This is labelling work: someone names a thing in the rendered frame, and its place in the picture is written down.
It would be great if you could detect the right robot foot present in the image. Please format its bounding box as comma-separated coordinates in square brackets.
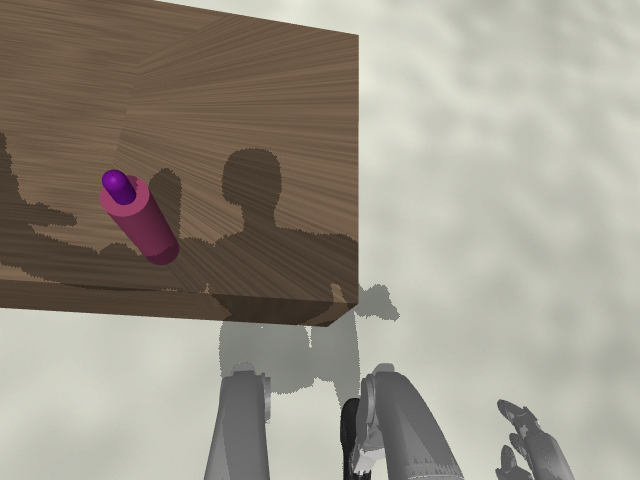
[340, 398, 371, 480]

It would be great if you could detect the bottle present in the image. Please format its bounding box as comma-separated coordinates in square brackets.
[100, 170, 179, 265]

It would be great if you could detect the right robot hand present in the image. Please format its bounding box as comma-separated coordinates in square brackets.
[495, 400, 575, 480]

